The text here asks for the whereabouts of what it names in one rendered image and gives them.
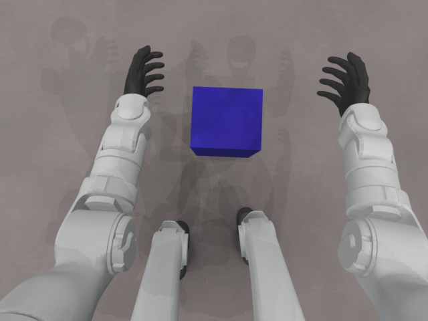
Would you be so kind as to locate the right robot hand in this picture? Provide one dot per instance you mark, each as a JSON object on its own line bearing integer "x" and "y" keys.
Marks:
{"x": 355, "y": 87}

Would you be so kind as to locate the carton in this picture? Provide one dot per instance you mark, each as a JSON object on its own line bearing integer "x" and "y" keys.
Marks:
{"x": 226, "y": 121}

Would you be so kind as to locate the left robot thigh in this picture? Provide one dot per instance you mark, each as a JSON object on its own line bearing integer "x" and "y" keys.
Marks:
{"x": 158, "y": 295}

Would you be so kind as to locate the left robot shin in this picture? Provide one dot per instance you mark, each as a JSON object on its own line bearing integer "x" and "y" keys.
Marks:
{"x": 168, "y": 224}

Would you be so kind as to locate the right robot upper arm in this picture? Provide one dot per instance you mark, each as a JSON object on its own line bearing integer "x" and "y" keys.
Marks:
{"x": 390, "y": 262}

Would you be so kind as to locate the left robot hand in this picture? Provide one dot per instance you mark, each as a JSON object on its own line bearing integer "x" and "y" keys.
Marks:
{"x": 136, "y": 80}

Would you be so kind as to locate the robot left forearm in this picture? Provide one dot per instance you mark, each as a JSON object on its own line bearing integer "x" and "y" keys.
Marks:
{"x": 112, "y": 183}

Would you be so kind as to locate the robot right forearm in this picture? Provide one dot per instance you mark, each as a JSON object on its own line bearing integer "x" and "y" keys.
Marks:
{"x": 370, "y": 169}

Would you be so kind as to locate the left robot upper arm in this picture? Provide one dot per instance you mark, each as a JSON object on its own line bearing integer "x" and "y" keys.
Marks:
{"x": 92, "y": 247}

